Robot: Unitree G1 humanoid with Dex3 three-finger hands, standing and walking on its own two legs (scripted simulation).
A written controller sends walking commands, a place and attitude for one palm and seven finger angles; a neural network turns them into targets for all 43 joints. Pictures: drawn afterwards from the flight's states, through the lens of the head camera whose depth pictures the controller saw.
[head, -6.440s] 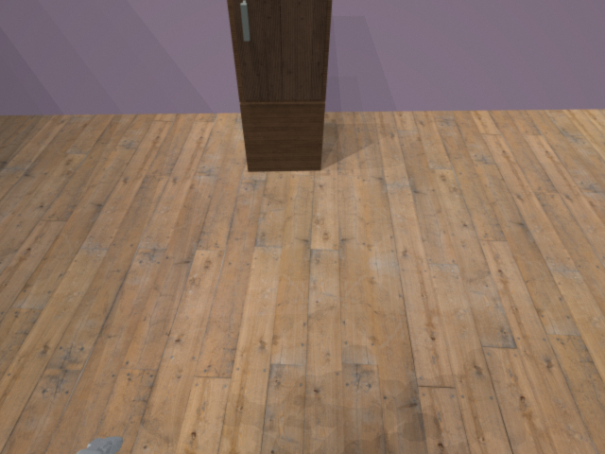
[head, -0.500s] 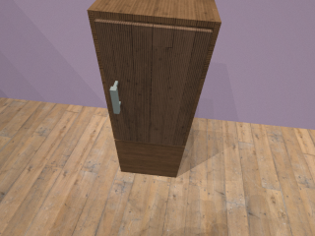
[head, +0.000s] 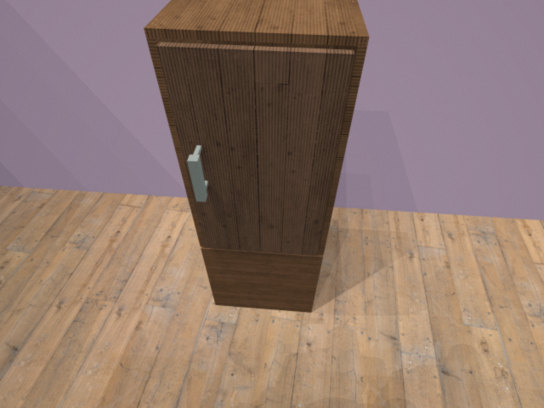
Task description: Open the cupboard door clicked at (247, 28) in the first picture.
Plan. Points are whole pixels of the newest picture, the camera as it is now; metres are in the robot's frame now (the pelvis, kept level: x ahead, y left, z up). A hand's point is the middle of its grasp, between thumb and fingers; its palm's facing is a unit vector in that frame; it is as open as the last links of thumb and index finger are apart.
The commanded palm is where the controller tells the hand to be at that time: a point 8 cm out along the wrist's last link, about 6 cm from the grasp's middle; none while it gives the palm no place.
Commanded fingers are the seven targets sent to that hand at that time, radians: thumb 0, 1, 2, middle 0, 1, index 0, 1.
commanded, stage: look again from close up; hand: left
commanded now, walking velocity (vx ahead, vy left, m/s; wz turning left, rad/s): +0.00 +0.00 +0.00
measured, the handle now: (200, 173) +0.59 +0.20 -0.02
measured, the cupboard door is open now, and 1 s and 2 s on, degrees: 0 0 0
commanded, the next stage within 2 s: shuffle to correct the standing spot in 0.20 s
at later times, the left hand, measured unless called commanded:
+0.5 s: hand out of the picture -0.05 +0.15 -0.18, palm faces +0.08 -0.99 -0.15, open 7.4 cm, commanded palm none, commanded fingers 0.00 0.90 0.90 -0.20 -0.30 -0.20 -0.30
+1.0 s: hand out of the picture +0.01 +0.18 -0.19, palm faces +0.11 -0.98 -0.14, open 7.4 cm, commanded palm none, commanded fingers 0.00 0.90 0.90 -0.20 -0.30 -0.20 -0.30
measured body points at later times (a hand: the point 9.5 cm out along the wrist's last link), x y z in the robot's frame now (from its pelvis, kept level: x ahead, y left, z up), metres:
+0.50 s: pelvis -0.02 -0.01 +0.00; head -0.04 -0.01 +0.45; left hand -0.05 +0.20 -0.16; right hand -0.05 -0.23 -0.16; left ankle -0.02 +0.11 -0.73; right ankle +0.01 -0.14 -0.73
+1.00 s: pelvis +0.04 +0.03 +0.00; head +0.03 +0.05 +0.45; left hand +0.00 +0.24 -0.17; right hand +0.05 -0.19 -0.15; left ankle +0.04 +0.12 -0.73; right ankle +0.02 -0.12 -0.73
